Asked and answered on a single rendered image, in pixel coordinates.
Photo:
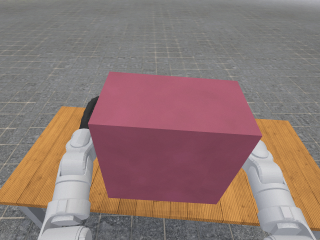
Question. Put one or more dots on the robot left hand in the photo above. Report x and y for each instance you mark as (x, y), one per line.
(87, 113)

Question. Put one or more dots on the left robot upper arm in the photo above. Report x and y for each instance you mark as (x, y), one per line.
(67, 233)

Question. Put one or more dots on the robot right forearm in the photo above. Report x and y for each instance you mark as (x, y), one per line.
(277, 212)

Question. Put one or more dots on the robot left forearm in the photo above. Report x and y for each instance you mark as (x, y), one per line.
(70, 202)

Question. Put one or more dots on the carton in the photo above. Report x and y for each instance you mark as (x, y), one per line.
(171, 138)

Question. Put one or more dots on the table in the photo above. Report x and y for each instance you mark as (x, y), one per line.
(31, 186)

